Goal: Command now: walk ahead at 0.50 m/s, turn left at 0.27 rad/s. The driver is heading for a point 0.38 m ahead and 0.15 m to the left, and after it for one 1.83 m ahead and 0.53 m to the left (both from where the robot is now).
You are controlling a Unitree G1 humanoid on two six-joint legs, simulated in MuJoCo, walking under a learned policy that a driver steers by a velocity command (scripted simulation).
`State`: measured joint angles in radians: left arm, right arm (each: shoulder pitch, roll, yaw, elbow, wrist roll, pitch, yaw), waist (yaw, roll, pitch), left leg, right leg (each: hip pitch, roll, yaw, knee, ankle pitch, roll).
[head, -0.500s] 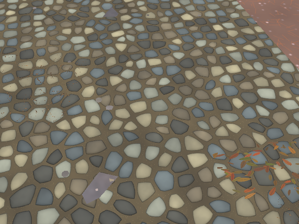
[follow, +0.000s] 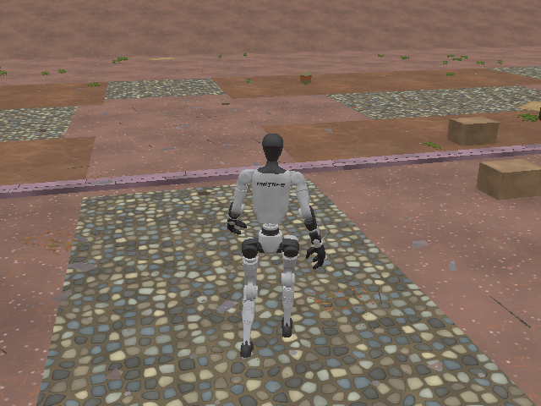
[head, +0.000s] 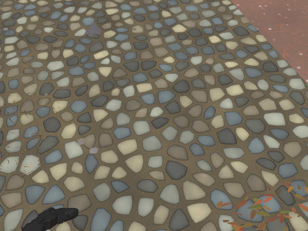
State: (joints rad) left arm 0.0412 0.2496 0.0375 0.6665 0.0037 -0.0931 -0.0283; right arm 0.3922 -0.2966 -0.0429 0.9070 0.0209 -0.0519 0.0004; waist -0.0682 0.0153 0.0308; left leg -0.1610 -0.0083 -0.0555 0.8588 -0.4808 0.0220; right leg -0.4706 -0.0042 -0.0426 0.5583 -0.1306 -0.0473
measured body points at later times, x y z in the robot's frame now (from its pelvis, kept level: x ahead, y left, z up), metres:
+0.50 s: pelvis +0.27 +0.05 -0.01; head +0.30 +0.07 +0.44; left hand +0.22 +0.34 -0.14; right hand +0.52 -0.14 -0.10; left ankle +0.35 +0.16 -0.73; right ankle +0.10 -0.11 -0.70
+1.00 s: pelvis +0.56 +0.12 +0.00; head +0.58 +0.13 +0.45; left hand +0.63 +0.43 -0.08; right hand +0.72 -0.13 -0.12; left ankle +0.36 +0.16 -0.70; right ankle +0.70 +0.07 -0.73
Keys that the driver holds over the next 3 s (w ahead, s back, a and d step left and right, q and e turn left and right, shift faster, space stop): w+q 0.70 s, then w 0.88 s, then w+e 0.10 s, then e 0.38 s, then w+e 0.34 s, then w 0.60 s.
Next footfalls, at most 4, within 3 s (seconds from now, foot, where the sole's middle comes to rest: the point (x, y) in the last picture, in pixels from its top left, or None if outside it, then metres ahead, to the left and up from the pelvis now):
0.48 left None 0.39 0.17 -0.76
0.96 right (134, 171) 0.73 0.09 -0.76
1.48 left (62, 150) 0.87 0.44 -0.76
1.98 right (86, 102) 1.18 0.35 -0.76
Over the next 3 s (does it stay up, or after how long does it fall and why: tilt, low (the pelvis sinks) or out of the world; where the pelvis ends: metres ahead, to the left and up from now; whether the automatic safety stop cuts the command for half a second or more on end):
stays up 1.35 0.40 0.01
